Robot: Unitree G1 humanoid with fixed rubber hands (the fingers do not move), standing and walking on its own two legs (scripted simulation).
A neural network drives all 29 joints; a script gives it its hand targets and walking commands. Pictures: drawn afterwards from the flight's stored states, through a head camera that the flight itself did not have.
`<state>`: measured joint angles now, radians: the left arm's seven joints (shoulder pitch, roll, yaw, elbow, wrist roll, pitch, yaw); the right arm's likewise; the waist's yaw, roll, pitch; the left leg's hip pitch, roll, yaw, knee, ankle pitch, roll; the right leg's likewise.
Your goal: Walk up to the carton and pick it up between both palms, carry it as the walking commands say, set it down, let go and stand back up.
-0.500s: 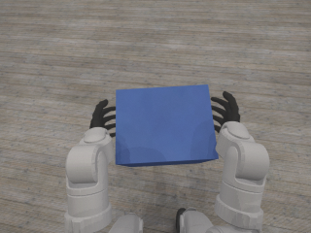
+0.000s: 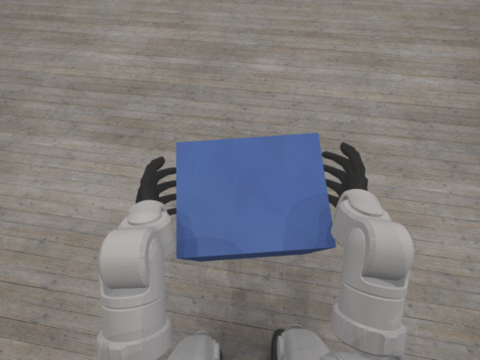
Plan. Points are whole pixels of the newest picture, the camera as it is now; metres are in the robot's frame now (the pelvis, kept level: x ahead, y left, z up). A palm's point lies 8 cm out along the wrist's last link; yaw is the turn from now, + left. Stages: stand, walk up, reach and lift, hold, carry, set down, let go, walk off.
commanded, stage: carry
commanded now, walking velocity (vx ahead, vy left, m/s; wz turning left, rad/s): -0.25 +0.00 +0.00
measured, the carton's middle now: (250, 207) +0.35 -0.01 +0.01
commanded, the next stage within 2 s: none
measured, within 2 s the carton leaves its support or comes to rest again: neither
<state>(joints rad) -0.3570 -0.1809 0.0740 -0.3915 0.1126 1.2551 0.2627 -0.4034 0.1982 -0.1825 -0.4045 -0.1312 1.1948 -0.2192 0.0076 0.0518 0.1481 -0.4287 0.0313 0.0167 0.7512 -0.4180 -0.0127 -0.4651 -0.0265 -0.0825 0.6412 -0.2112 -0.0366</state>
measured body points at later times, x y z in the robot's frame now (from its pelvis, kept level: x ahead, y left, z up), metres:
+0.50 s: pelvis -0.16 +0.02 -0.01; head -0.11 +0.03 +0.44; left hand +0.15 +0.16 +0.07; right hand +0.17 -0.12 +0.09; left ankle -0.09 +0.14 -0.72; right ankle -0.16 -0.09 -0.71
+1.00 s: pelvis -0.34 +0.05 +0.00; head -0.30 +0.06 +0.45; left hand -0.04 +0.20 +0.08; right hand -0.02 -0.09 +0.09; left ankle -0.33 +0.15 -0.72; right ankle -0.25 -0.07 -0.68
